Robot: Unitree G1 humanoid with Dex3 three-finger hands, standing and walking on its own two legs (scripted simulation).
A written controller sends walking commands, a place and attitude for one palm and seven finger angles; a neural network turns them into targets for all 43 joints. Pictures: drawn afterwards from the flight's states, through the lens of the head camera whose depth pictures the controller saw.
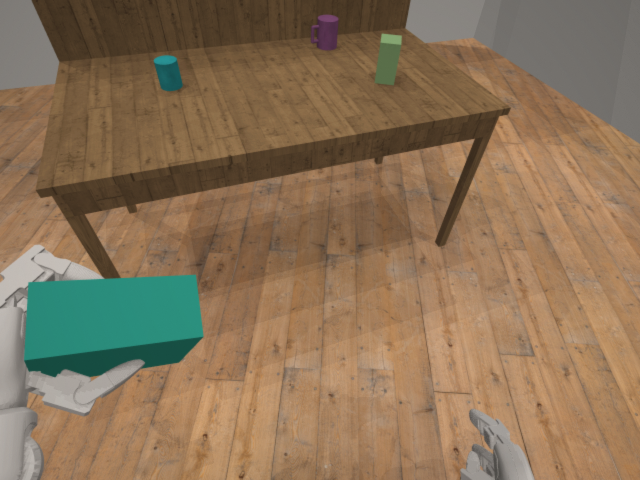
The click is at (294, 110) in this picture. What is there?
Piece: table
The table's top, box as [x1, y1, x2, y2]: [36, 28, 510, 197]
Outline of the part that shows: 510,107 405,28 337,35 337,47 333,50 319,49 316,46 316,43 310,42 310,37 59,62 36,190 40,197 497,116 507,114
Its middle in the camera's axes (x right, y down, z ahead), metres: -0.14 -0.49 +1.25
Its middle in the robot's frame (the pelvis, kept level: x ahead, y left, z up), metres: +1.25 +0.21 -0.12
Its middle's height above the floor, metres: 0.65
